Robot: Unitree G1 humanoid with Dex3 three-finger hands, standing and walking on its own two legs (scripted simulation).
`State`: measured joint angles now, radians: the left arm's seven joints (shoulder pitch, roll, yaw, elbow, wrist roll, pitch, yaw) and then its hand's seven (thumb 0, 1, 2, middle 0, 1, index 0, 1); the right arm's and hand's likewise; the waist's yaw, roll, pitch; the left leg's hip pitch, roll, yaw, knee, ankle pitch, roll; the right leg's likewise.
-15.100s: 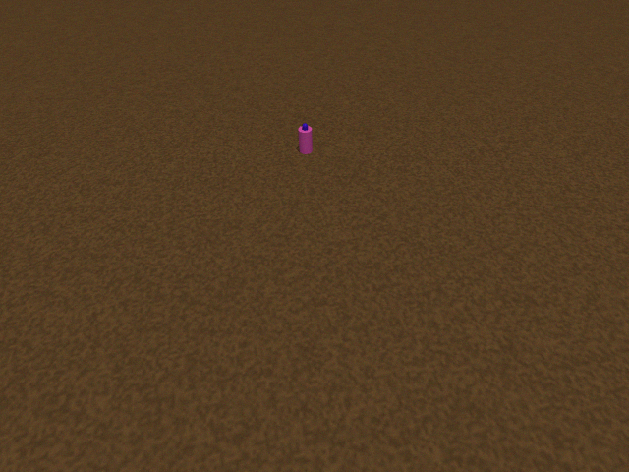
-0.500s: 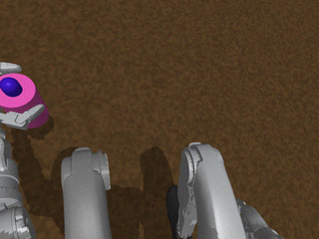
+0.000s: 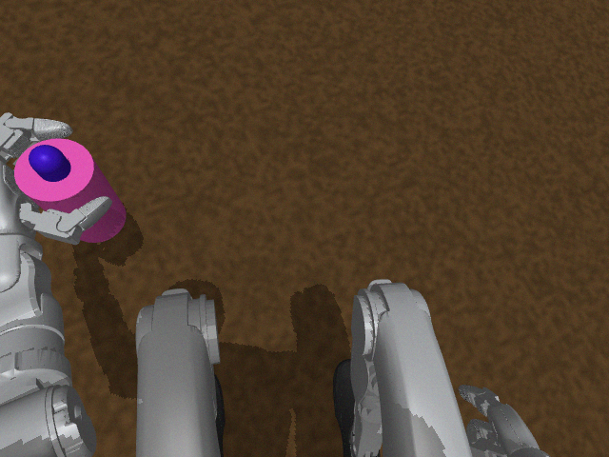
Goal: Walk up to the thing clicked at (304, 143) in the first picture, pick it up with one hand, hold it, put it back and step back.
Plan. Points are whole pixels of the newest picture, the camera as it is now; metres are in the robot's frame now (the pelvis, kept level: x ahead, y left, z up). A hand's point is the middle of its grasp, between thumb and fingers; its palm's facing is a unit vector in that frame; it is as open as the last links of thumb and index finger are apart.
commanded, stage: settle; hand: left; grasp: from the side
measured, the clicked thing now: (73, 190) +0.44 +0.29 -0.04
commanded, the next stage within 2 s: lift in 0.46 s
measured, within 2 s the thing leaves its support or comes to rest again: neither
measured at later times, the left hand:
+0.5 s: hand (52, 171) +0.44 +0.29 +0.01, palm faces +0.27 -0.96 -0.05, open 10.7 cm
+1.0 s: hand (31, 158) +0.43 +0.28 +0.06, palm faces +0.24 -0.97 -0.04, open 10.7 cm
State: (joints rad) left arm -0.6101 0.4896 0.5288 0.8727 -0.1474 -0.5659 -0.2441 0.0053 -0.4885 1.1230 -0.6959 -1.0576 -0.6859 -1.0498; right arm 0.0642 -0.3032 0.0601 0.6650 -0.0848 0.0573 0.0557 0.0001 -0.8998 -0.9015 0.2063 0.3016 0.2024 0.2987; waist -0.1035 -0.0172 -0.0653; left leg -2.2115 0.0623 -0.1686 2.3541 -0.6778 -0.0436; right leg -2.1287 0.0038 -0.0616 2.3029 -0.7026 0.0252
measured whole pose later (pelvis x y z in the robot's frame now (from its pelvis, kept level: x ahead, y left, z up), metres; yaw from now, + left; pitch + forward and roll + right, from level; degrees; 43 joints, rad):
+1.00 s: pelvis +0.00 +0.00 +0.06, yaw +3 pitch +32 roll -4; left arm -0.56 0.40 0.48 0.77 -0.16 -0.49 -0.23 0.01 -0.51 1.15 -0.71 -1.06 -0.70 -1.05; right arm 0.12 -0.27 0.01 0.67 -0.04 0.04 0.02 0.00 -0.93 -0.90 0.21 0.30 0.20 0.30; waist -0.07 0.01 -0.14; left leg -2.06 0.07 -0.11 2.16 -0.66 -0.04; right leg -2.00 -0.01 -0.03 2.14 -0.70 0.02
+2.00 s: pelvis +0.05 +0.01 +0.32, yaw +6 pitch +17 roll -3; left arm -0.13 0.22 0.19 0.32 -0.16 -0.30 -0.03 0.00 -0.47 1.11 -0.71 -1.03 -0.70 -1.01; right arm 0.21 -0.23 -0.01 0.63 0.02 -0.04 -0.04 0.01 -0.92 -0.90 0.21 0.30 0.20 0.30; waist -0.03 0.03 -0.12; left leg -1.04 0.07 -0.03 1.26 -0.52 -0.02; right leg -0.98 -0.03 -0.05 1.22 -0.54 0.02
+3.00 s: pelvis +0.08 +0.00 +0.38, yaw +7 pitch +8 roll -1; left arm -0.09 0.17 0.15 0.34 -0.16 -0.33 0.00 0.00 -0.46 1.08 -0.70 -1.02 -0.70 -1.01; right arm 0.22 -0.22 -0.01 0.66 0.00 -0.01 -0.03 0.01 -0.93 -0.90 0.20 0.30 0.20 0.30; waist -0.02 0.02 -0.05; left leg -0.64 0.07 -0.01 0.92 -0.42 -0.03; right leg -0.60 -0.03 -0.04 0.90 -0.44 0.02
